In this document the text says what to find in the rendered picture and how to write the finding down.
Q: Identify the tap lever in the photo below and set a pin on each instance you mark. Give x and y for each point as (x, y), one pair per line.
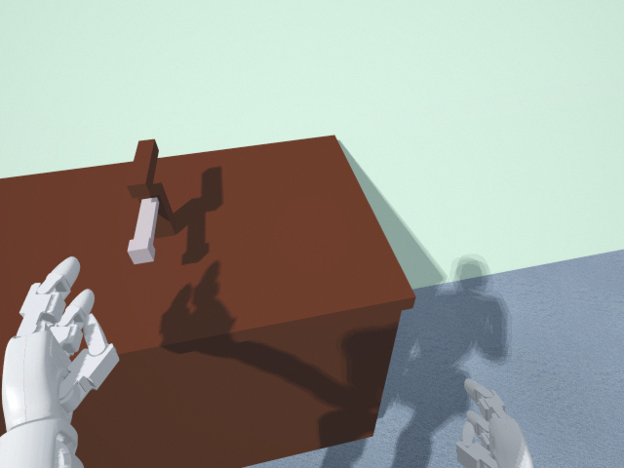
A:
(141, 248)

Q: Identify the robot right hand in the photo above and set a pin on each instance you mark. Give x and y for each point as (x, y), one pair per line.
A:
(503, 442)

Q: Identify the robot left hand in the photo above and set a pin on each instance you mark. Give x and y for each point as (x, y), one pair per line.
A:
(37, 358)

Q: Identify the counter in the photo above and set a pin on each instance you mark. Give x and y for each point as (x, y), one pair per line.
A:
(265, 325)

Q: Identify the left robot forearm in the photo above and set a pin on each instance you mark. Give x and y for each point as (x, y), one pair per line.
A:
(49, 442)

